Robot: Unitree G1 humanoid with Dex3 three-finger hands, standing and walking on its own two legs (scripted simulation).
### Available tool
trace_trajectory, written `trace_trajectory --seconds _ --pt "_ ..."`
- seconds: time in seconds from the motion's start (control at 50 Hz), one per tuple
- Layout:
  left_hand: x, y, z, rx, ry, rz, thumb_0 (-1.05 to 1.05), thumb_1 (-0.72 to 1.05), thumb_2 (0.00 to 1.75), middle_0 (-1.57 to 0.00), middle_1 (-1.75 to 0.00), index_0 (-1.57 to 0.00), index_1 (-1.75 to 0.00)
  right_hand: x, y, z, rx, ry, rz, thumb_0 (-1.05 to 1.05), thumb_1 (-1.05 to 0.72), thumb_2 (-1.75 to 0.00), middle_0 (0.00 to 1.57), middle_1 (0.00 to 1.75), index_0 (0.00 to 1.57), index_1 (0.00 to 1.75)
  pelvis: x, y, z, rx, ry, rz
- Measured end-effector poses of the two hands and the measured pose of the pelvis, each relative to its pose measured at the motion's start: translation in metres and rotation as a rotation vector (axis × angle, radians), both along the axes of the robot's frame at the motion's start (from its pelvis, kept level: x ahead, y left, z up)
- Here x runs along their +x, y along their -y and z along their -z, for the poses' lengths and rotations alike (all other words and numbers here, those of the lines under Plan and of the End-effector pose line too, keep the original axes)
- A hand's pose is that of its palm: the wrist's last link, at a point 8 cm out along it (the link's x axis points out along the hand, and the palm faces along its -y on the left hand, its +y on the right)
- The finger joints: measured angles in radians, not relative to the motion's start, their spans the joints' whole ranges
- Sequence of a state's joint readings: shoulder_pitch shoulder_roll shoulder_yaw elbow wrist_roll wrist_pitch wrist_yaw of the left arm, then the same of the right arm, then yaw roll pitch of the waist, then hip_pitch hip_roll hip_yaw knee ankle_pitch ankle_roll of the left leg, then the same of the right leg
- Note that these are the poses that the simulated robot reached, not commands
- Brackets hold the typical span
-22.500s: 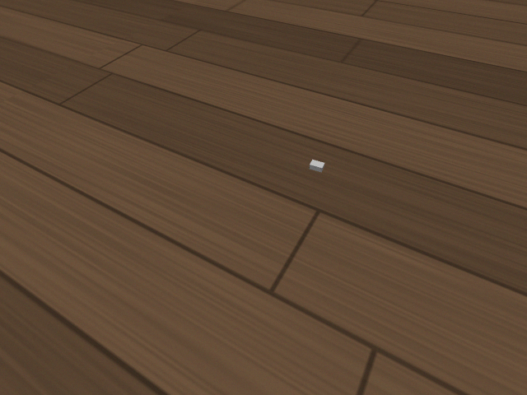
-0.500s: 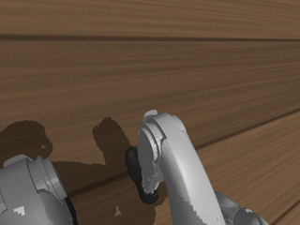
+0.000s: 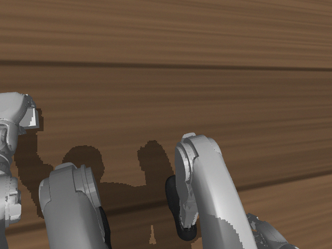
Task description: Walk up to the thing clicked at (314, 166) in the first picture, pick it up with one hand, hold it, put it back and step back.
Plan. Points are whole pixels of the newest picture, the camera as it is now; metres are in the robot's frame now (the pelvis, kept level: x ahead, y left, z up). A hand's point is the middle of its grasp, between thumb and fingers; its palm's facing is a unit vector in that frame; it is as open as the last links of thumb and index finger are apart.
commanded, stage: settle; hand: left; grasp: from above
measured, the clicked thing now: (21, 119) +0.45 +0.29 -0.22
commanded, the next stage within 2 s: lift in 0.24 s
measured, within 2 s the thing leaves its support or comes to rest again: neither
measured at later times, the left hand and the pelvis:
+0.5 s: hand (3, 118) +0.43 +0.29 -0.12, palm faces -0.45 -0.03 -0.89, open 7.4 cm; pelvis -0.01 -0.01 +0.03, yaw +3 degrees
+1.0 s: hand out of the picture +0.37 +0.30 +0.01, palm faces -0.45 -0.05 -0.89, open 7.6 cm; pelvis -0.01 +0.00 +0.12, yaw +6 degrees
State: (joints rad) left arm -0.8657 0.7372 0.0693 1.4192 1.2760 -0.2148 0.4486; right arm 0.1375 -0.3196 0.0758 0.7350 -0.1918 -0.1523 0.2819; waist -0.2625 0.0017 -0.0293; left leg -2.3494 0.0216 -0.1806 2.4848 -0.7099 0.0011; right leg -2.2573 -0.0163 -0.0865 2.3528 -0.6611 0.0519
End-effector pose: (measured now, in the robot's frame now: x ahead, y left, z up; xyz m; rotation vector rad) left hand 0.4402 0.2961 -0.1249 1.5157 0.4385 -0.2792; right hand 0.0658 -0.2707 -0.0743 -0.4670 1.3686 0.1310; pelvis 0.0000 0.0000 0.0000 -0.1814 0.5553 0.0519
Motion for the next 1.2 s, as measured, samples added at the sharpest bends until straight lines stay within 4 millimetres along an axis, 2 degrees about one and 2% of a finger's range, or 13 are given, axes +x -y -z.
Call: trace_trajectory --seconds 0.18,0.4,0.54,0.66,0.78,0.96,1.2 --pt "-0.002 0.006 -0.029 -0.003 -0.035 0.025 0.01 0.4 0.11 -0.96 -0.13 -1.0 -0.11 0.007 0.01 0.001 -0.019 0.032 0.033 0.0 -0.92 -0.91 0.2 0.3 0.2 0.3 -0.006 0.006 -0.01 0.033 -0.006 -0.014" --pt "-0.001 0.003 -0.049 0.006 -0.01 0.046 0.01 0.39 0.13 -0.97 -0.14 -1.01 -0.12 -0.003 0.009 -0.001 -0.047 0.0 0.079 0.0 -0.92 -0.91 0.2 0.3 0.2 0.3 -0.008 0.006 -0.019 0.044 -0.016 -0.025" --pt "-0.007 0.001 -0.066 0.005 -0.02 0.021 0.0 0.37 0.16 -0.97 -0.15 -1.0 -0.14 -0.009 0.006 -0.009 -0.051 -0.008 0.129 0.0 -0.92 -0.91 0.2 0.3 0.2 0.3 -0.008 0.004 -0.031 0.046 -0.033 -0.03" --pt "-0.018 -0.004 -0.09 0.004 -0.04 0.011 0.0 0.36 0.19 -0.96 -0.17 -0.98 -0.16 -0.005 0.004 -0.023 -0.048 0.009 0.162 0.0 -0.92 -0.91 0.2 0.3 0.2 0.3 -0.009 0.003 -0.049 0.049 -0.042 -0.036" --pt "-0.031 -0.008 -0.124 -0.003 -0.037 0.021 0.0 0.35 0.24 -0.94 -0.2 -0.96 -0.2 0.01 0.004 -0.041 -0.048 0.054 0.171 0.0 -0.92 -0.91 0.2 0.3 0.2 0.3 -0.011 0.001 -0.07 0.053 -0.044 -0.042" --pt "-0.056 -0.009 -0.182 -0.014 -0.015 0.024 -0.01 0.34 0.29 -0.91 -0.24 -0.93 -0.24 0.045 -0.002 -0.08 -0.035 0.155 0.168 0.0 -0.92 -0.91 0.2 0.3 0.2 0.3 -0.011 0.0 -0.111 0.062 -0.035 -0.051" --pt "-0.086 -0.001 -0.284 -0.025 0.016 -0.001 -0.01 0.33 0.3 -0.9 -0.25 -0.92 -0.25 0.082 -0.017 -0.151 0.005 0.275 0.185 0.0 -0.92 -0.91 0.2 0.3 0.2 0.3 -0.007 0.0 -0.187 0.093 0.03 -0.064"
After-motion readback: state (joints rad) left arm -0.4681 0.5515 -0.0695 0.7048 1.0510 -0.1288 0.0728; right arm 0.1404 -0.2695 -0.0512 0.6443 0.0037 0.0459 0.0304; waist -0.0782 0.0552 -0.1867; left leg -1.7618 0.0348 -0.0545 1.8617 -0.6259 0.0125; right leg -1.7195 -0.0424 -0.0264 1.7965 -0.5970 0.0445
